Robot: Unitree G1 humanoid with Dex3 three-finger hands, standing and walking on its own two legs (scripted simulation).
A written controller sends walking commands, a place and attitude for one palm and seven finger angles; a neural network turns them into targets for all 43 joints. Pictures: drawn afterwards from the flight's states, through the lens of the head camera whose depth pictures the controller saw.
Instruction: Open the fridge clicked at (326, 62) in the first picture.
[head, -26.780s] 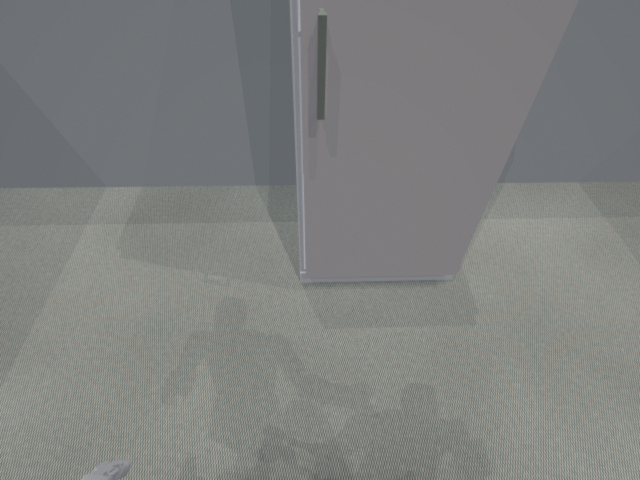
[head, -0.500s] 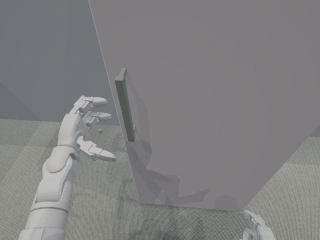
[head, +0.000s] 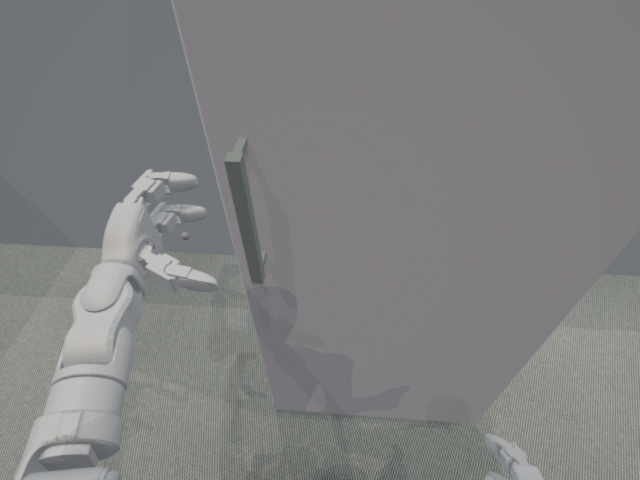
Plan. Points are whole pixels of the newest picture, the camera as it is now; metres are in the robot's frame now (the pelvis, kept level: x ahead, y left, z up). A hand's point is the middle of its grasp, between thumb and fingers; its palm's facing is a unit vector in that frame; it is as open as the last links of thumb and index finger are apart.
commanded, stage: move the hooked fingers beside the handle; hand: left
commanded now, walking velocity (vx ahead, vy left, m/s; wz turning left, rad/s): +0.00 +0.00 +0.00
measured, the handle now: (250, 218) +0.42 +0.11 +0.12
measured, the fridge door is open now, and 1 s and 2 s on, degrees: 0 0 0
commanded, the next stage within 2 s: feel for the door with the fingertips in 0.38 s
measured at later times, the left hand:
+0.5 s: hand (192, 265) +0.35 +0.17 +0.11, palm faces -0.04 -1.00 +0.00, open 14.0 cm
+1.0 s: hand (221, 252) +0.35 +0.13 +0.13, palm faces -0.02 -1.00 -0.01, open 14.0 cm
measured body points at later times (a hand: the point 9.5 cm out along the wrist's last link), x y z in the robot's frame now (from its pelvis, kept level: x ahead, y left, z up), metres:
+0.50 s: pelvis +0.00 +0.00 +0.00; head +0.00 -0.02 +0.45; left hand +0.34 +0.23 +0.11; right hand +0.15 -0.26 -0.09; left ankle +0.02 +0.08 -0.73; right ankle -0.04 -0.09 -0.73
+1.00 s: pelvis +0.00 -0.01 +0.00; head +0.00 -0.02 +0.45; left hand +0.35 +0.19 +0.13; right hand +0.15 -0.25 -0.10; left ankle +0.02 +0.08 -0.73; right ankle -0.04 -0.09 -0.73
